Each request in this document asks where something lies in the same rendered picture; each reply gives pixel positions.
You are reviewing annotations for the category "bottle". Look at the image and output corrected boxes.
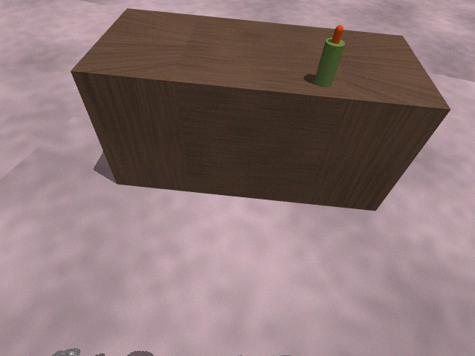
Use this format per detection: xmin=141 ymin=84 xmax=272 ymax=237
xmin=314 ymin=25 xmax=345 ymax=88

